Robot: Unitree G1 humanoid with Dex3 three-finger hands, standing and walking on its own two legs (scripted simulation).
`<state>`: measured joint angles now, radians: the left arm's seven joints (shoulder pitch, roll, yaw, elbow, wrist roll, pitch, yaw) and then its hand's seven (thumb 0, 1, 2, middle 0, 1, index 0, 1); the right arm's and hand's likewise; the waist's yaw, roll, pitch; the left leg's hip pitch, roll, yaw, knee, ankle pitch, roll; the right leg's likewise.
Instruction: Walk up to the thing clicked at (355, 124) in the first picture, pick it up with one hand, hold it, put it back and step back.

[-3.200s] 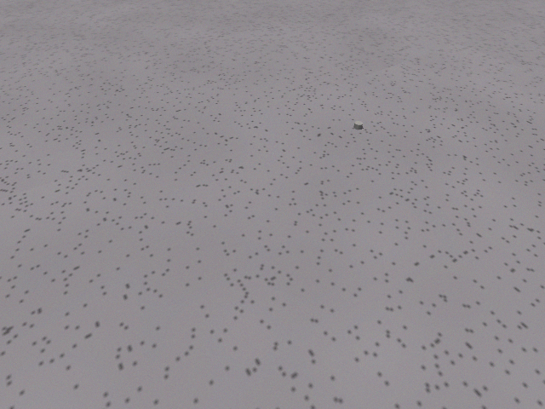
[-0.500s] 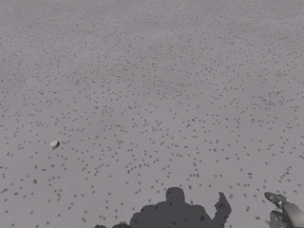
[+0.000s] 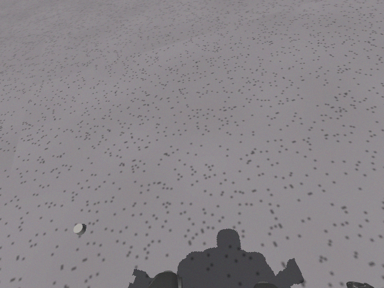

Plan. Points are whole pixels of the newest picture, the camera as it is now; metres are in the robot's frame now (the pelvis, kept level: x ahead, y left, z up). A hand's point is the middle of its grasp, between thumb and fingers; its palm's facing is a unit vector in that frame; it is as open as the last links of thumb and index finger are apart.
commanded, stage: walk up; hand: left
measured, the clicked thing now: (79, 229) +0.56 +0.73 -0.72
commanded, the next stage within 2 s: none
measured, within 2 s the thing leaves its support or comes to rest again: neither
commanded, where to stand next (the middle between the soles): +0.12 +0.68 m, yaw -27 degrees
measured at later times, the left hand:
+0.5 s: hand (1, 287) +0.19 +0.50 -0.12, palm faces -0.19 -0.80 -0.57, open 7.4 cm
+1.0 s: hand out of the picture +0.22 +0.78 -0.13, palm faces -0.27 -0.76 -0.59, open 7.4 cm
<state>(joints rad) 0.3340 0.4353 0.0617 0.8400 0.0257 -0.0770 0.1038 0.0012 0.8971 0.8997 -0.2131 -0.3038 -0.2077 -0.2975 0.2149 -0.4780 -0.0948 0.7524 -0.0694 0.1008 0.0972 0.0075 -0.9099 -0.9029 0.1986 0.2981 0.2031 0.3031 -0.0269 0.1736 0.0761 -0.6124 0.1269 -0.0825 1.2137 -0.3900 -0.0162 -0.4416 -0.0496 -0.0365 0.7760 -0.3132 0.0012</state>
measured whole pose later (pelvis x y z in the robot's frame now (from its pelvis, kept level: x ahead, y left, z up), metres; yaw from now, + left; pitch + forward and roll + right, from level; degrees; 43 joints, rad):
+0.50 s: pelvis +0.05 +0.22 -0.01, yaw -10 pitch -2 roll -1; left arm 0.29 0.40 0.03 0.78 0.01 -0.08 0.12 0.00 0.90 0.90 -0.21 -0.30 -0.21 -0.30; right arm 0.27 -0.44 -0.10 0.68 -0.07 0.12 0.05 0.01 -0.91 -0.90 0.20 0.30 0.20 0.30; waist -0.06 0.12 0.16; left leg -0.53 0.00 0.02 1.21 -0.54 0.01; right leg -0.49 0.01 -0.11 0.82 -0.30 -0.07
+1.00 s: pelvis +0.06 +0.48 -0.01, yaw -17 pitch -2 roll -1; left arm 0.28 0.48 0.08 0.90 -0.01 -0.03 0.11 0.01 0.90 0.90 -0.21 -0.30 -0.20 -0.30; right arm 0.28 -0.41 -0.08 0.69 -0.08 0.08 0.06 0.00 -0.91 -0.90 0.20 0.30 0.21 0.30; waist -0.06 0.05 0.14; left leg -0.42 0.02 0.07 0.89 -0.45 0.05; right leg -0.64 0.03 -0.02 1.18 -0.49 -0.03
